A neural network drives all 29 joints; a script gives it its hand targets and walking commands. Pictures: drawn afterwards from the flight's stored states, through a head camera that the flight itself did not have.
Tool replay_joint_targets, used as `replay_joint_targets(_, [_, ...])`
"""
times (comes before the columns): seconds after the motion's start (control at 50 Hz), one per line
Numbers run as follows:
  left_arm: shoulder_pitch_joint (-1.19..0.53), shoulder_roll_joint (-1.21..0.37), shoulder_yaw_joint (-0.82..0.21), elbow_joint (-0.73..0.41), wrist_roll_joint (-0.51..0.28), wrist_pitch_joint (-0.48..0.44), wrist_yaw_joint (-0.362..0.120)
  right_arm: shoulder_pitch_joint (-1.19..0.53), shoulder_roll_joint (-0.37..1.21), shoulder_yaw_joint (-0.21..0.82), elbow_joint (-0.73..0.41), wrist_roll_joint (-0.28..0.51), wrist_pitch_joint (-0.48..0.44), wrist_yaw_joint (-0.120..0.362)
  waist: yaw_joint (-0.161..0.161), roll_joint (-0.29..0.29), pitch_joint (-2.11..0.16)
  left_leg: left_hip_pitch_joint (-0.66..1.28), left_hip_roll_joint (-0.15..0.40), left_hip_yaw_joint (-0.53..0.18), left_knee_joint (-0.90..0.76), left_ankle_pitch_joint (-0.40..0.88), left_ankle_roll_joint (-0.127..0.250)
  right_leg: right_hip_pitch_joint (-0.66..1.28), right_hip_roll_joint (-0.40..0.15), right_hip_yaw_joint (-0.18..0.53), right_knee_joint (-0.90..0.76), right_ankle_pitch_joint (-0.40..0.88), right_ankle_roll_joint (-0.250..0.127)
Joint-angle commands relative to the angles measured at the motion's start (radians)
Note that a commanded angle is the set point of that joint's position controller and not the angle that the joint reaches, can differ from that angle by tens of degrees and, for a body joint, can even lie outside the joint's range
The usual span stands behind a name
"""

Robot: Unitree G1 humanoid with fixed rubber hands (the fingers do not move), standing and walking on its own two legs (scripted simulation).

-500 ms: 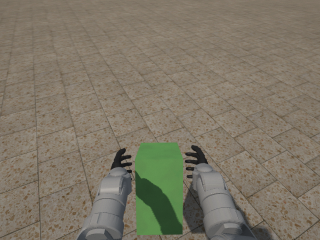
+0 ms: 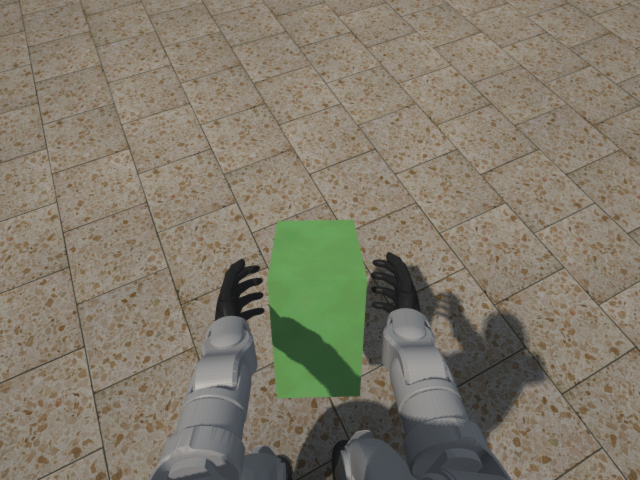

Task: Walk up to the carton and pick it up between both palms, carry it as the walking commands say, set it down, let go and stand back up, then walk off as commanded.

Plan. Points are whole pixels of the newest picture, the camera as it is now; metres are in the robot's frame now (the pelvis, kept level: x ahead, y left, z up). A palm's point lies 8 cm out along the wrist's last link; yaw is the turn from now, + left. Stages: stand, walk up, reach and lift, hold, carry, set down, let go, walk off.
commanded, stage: set down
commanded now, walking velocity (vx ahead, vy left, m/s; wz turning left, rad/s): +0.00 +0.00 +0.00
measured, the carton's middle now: (316, 305) +0.41 +0.00 -0.21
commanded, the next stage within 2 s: none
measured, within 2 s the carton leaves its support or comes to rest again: neither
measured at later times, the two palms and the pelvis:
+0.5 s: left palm (237, 351) +0.31 +0.12 -0.16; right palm (381, 359) +0.30 -0.10 -0.16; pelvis -0.03 +0.01 -0.04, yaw +0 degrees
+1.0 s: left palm (251, 339) +0.36 +0.12 -0.25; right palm (351, 339) +0.35 -0.06 -0.25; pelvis -0.03 +0.00 -0.08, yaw +2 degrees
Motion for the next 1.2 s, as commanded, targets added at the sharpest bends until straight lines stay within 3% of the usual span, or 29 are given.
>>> replay_joint_targets(0.0, [-0.611,-0.711,-0.563,-0.052,-0.063,-0.187,-0.216,-0.389,0.942,0.524,0.047,0.137,-0.169,0.161,0.079,-0.020,-0.810,-0.017,-0.069,-0.171,0.067,0.318,0.044,0.403,0.005,0.202,0.032,0.480,0.068])
replay_joint_targets(0.06, [-0.582,-0.626,-0.585,-0.080,-0.089,-0.233,-0.178,-0.399,0.850,0.567,-0.004,0.164,-0.212,0.128,0.088,-0.021,-0.848,-0.043,-0.076,-0.162,0.104,0.313,0.043,0.372,0.007,0.194,0.065,0.455,0.071])
replay_joint_targets(0.08, [-0.609,-0.597,-0.615,-0.110,-0.119,-0.250,-0.164,-0.404,0.812,0.572,-0.038,0.161,-0.230,0.115,0.062,-0.027,-0.897,-0.035,-0.074,-0.159,0.115,0.317,0.034,0.363,0.012,0.187,0.078,0.443,0.068])
replay_joint_targets(0.1, [-0.613,-0.564,-0.613,-0.118,-0.128,-0.259,-0.146,-0.396,0.765,0.571,-0.023,0.164,-0.237,0.103,0.064,-0.018,-0.871,-0.046,-0.076,-0.154,0.120,0.298,0.032,0.340,0.016,0.180,0.084,0.404,0.065])
replay_joint_targets(0.22, [-0.575,-0.382,-0.531,-0.098,-0.140,-0.304,-0.045,-0.464,0.504,0.543,-0.051,0.176,-0.290,0.034,0.085,-0.016,-0.738,-0.062,-0.077,-0.137,0.138,0.155,0.030,0.195,0.040,0.132,0.104,0.159,0.046])
replay_joint_targets(0.28, [-0.608,-0.275,-0.530,-0.150,-0.171,-0.326,-0.008,-0.446,0.389,0.512,-0.049,0.162,-0.307,-0.003,0.060,-0.014,-0.740,-0.078,-0.081,-0.126,0.157,0.124,0.027,0.190,0.047,0.118,0.122,0.121,0.039])
replay_joint_targets(0.34, [-0.561,-0.197,-0.499,-0.133,-0.171,-0.334,0.032,-0.444,0.278,0.486,-0.060,0.166,-0.327,-0.025,0.082,-0.001,-0.723,-0.074,-0.077,-0.130,0.158,0.115,0.023,0.154,0.048,0.110,0.140,0.093,0.021])
replay_joint_targets(0.44, [-0.536,-0.138,-0.521,-0.130,-0.223,-0.336,0.057,-0.487,0.179,0.496,-0.143,0.186,-0.347,-0.060,0.074,-0.010,-0.811,-0.101,-0.079,-0.131,0.208,0.126,0.029,0.147,0.047,0.106,0.189,0.111,0.016])
replay_joint_targets(0.46, [-0.509,-0.129,-0.521,-0.131,-0.230,-0.335,0.064,-0.483,0.166,0.512,-0.159,0.195,-0.349,-0.061,0.093,-0.009,-0.824,-0.116,-0.080,-0.130,0.209,0.144,0.028,0.153,0.053,0.104,0.202,0.130,0.013])
replay_joint_targets(0.48, [-0.518,-0.131,-0.530,-0.119,-0.245,-0.330,0.062,-0.487,0.150,0.494,-0.162,0.186,-0.349,-0.068,0.068,-0.018,-0.833,-0.125,-0.083,-0.129,0.219,0.150,0.029,0.153,0.056,0.099,0.202,0.139,0.014])
replay_joint_targets(0.5, [-0.508,-0.116,-0.517,-0.135,-0.241,-0.329,0.068,-0.512,0.159,0.517,-0.196,0.206,-0.350,-0.068,0.106,-0.020,-0.864,-0.123,-0.082,-0.130,0.224,0.169,0.032,0.148,0.058,0.103,0.222,0.159,0.018])
replay_joint_targets(0.52, [-0.518,-0.120,-0.538,-0.137,-0.261,-0.326,0.067,-0.501,0.146,0.517,-0.198,0.206,-0.349,-0.072,0.087,-0.023,-0.883,-0.143,-0.084,-0.127,0.237,0.169,0.029,0.158,0.058,0.107,0.225,0.165,0.016])
replay_joint_targets(0.54, [-0.511,-0.101,-0.528,-0.134,-0.259,-0.325,0.069,-0.502,0.139,0.528,-0.197,0.222,-0.347,-0.070,0.111,-0.013,-0.883,-0.157,-0.083,-0.124,0.238,0.171,0.033,0.157,0.056,0.114,0.231,0.170,0.017])
replay_joint_targets(0.56, [-0.521,-0.106,-0.560,-0.153,-0.282,-0.323,0.068,-0.508,0.147,0.539,-0.231,0.231,-0.346,-0.074,0.095,-0.016,-0.913,-0.157,-0.082,-0.125,0.254,0.184,0.038,0.158,0.058,0.112,0.240,0.190,0.019])
replay_joint_targets(0.66, [-0.540,-0.080,-0.506,-0.072,-0.256,-0.316,0.060,-0.517,0.133,0.512,-0.152,0.216,-0.330,-0.069,0.108,-0.015,-0.856,-0.289,-0.087,-0.117,0.282,0.133,0.037,0.099,0.058,0.129,0.255,0.157,0.021])
replay_joint_targets(0.68, [-0.574,-0.090,-0.509,-0.108,-0.268,-0.322,0.061,-0.515,0.129,0.495,-0.155,0.211,-0.335,-0.067,0.094,-0.018,-0.885,-0.280,-0.090,-0.126,0.285,0.151,0.036,0.092,0.064,0.125,0.270,0.183,0.017])
replay_joint_targets(0.7, [-0.538,-0.017,-0.433,-0.067,-0.233,-0.311,0.070,-0.488,0.069,0.424,-0.109,0.184,-0.328,-0.079,0.101,-0.009,-0.874,-0.320,-0.092,-0.118,0.290,0.124,0.033,0.088,0.063,0.128,0.270,0.173,0.022])
replay_joint_targets(0.74, [-0.441,0.175,-0.138,0.076,-0.093,-0.279,0.104,-0.393,-0.092,0.136,0.062,0.042,-0.310,-0.113,0.100,-0.016,-0.718,-0.412,-0.102,-0.117,0.282,0.021,0.025,-0.032,0.055,0.129,0.270,0.088,0.028])
replay_joint_targets(0.76, [-0.412,0.239,-0.040,0.138,-0.032,-0.269,0.110,-0.365,-0.115,0.058,0.140,0.008,-0.295,-0.116,0.110,-0.027,-0.629,-0.472,-0.102,-0.115,0.273,-0.032,0.025,-0.072,0.048,0.145,0.256,0.028,0.032])
replay_joint_targets(0.78, [-0.413,0.251,0.001,0.149,0.003,-0.266,0.112,-0.343,-0.109,0.008,0.176,-0.024,-0.287,-0.112,0.095,-0.043,-0.583,-0.495,-0.105,-0.112,0.263,-0.037,0.026,-0.094,0.045,0.154,0.239,0.026,0.036])
replay_joint_targets(0.8, [-0.435,0.236,0.000,0.117,0.017,-0.266,0.119,-0.360,-0.097,-0.009,0.166,-0.013,-0.282,-0.101,0.109,-0.036,-0.591,-0.475,-0.106,-0.116,0.258,-0.031,0.025,-0.126,0.051,0.146,0.255,0.018,0.041])
replay_joint_targets(0.9, [-0.539,0.098,-0.208,-0.004,-0.077,-0.318,0.082,-0.478,-0.017,0.141,0.004,0.088,-0.312,-0.086,0.045,-0.013,-0.826,-0.478,-0.108,-0.115,0.324,0.155,0.031,-0.057,0.060,0.160,0.300,0.260,0.040])
replay_joint_targets(0.92, [-0.551,0.078,-0.240,-0.022,-0.112,-0.327,0.077,-0.497,0.004,0.174,-0.046,0.098,-0.318,-0.092,0.031,-0.039,-0.889,-0.490,-0.109,-0.116,0.341,0.177,0.037,-0.032,0.061,0.159,0.311,0.299,0.045])
replay_joint_targets(0.98, [-0.573,0.108,-0.299,-0.125,-0.177,-0.345,0.068,-0.521,0.006,0.253,-0.217,0.140,-0.331,-0.112,0.061,-0.054,-1.180,-0.477,-0.112,-0.103,0.382,0.310,0.033,0.156,0.061,0.173,0.360,0.516,0.049])
replay_joint_targets(1.04, [-0.599,0.145,-0.338,-0.213,-0.228,-0.344,0.071,-0.531,0.002,0.296,-0.331,0.177,-0.323,-0.126,0.062,-0.066,-1.375,-0.489,-0.111,-0.083,0.417,0.377,0.033,0.278,0.065,0.177,0.402,0.678,0.052])
replay_joint_targets(1.08, [-0.613,0.184,-0.325,-0.243,-0.244,-0.326,0.081,-0.537,-0.055,0.262,-0.393,0.162,-0.312,-0.134,0.042,-0.058,-1.489,-0.454,-0.108,-0.086,0.427,0.416,0.028,0.321,0.073,0.152,0.446,0.723,0.048])
replay_joint_targets(1.1, [-0.622,0.220,-0.298,-0.258,-0.234,-0.316,0.091,-0.543,-0.067,0.254,-0.409,0.166,-0.302,-0.137,0.070,-0.055,-1.529,-0.436,-0.107,-0.087,0.429,0.410,0.027,0.331,0.076,0.151,0.467,0.712,0.047])
replay_joint_targets(1.12, [-0.639,0.229,-0.274,-0.258,-0.238,-0.310,0.097,-0.543,-0.087,0.227,-0.376,0.151,-0.294,-0.140,0.058,-0.051,-1.499,-0.469,-0.108,-0.086,0.430,0.403,0.024,0.318,0.072,0.164,0.471,0.715,0.042])
replay_joint_targets(1.18, [-0.746,0.218,-0.300,-0.304,-0.246,-0.284,0.108,-0.612,-0.086,0.227,-0.368,0.171,-0.259,-0.136,0.076,-0.026,-1.524,-0.416,-0.104,-0.088,0.457,0.402,0.023,0.263,0.086,0.144,0.517,0.641,0.045])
